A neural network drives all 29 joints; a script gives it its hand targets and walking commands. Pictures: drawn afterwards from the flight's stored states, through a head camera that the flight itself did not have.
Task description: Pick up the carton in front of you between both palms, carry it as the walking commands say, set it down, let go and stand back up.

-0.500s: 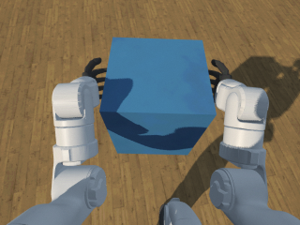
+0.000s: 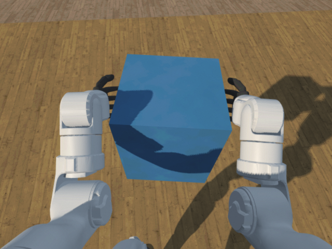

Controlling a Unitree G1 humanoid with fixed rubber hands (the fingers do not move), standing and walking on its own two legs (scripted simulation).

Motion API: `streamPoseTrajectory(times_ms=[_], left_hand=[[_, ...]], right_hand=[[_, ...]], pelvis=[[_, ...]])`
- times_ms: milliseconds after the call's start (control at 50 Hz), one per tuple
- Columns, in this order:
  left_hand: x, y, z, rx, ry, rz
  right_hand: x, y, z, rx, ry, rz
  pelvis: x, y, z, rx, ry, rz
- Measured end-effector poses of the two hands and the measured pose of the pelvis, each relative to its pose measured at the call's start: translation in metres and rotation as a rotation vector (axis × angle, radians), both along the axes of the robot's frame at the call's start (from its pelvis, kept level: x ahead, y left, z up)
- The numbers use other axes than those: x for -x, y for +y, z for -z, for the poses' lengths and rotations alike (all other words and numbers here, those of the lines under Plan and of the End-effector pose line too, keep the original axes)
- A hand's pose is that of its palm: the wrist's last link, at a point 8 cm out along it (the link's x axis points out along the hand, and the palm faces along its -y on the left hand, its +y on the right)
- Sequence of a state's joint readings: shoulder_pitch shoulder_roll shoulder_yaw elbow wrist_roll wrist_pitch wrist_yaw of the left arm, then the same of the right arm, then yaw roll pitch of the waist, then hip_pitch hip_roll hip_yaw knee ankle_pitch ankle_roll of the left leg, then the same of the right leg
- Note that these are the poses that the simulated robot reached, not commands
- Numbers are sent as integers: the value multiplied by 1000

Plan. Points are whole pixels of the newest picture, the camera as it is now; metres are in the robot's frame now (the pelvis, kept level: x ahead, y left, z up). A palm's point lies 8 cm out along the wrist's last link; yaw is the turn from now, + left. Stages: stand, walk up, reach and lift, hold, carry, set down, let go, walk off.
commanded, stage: carry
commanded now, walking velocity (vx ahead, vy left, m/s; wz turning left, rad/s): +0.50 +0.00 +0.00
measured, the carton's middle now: (169, 123) +0.39 +0.00 +0.09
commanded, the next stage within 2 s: none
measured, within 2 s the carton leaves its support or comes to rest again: neither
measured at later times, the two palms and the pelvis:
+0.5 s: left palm (119, 23) +0.64 +0.14 +0.21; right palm (222, 17) +0.68 -0.16 +0.22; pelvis +0.29 -0.04 +0.06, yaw +1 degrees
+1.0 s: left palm out of the picture +0.99 +0.09 +0.27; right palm out of the picture +0.96 -0.21 +0.27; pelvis +0.60 -0.02 +0.11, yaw -1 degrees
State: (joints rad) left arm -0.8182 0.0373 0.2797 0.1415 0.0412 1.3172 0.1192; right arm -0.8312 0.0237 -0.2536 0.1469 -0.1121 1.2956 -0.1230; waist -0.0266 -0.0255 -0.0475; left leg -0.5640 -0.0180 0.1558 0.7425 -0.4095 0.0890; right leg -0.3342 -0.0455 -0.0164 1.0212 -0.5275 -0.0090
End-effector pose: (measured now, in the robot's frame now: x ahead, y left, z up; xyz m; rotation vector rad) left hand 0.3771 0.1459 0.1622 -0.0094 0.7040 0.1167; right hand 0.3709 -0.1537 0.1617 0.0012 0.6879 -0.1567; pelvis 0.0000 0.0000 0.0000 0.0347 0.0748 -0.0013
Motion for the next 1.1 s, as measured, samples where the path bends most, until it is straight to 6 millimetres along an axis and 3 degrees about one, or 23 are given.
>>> streamPoseTrajectory(times_ms=[60,140,220,300,340,440,540,640,720,820,920,1000,1100], left_hand=[[-38,-16,-1,-10,48,48],[-86,-32,-13,11,31,75],[-136,-39,-32,23,-33,63],[-187,-41,-46,3,-69,27],[-207,-38,-46,-22,-61,-2],[-241,-17,-39,-35,39,-77],[-290,-2,-58,-24,9,-128],[-362,3,-78,-12,-39,-122],[-430,1,-77,-8,-32,-62],[-499,-24,-72,-14,57,42],[-562,-47,-85,5,40,84],[-613,-55,-105,15,-26,71],[-676,-53,-121,-19,-67,17]], right_hand=[[-18,-14,4,8,50,47],[-56,-29,-11,0,31,95],[-110,-37,-34,-11,-34,100],[-177,-41,-47,-23,-69,57],[-210,-37,-47,-25,-59,13],[-277,-16,-47,-24,39,-76],[-337,0,-63,-42,10,-106],[-401,4,-81,-46,-37,-87],[-450,1,-80,-13,-31,-46],[-482,-24,-67,11,60,40],[-529,-45,-82,0,41,102],[-586,-54,-105,-9,-27,105],[-672,-54,-121,-20,-65,34]], pelvis=[[-29,4,-15,19,3,1],[-70,3,-29,37,9,7],[-119,-5,-34,41,20,8],[-179,-20,-28,56,11,1],[-205,-29,-28,71,-3,-5],[-258,-42,-50,44,-1,-7],[-311,-43,-65,27,5,-14],[-378,-34,-68,19,18,-15],[-439,-19,-62,-11,2,1],[-493,-8,-83,10,-1,1],[-546,-8,-100,32,6,11],[-597,-16,-105,37,16,14],[-671,-37,-99,74,-6,1]])
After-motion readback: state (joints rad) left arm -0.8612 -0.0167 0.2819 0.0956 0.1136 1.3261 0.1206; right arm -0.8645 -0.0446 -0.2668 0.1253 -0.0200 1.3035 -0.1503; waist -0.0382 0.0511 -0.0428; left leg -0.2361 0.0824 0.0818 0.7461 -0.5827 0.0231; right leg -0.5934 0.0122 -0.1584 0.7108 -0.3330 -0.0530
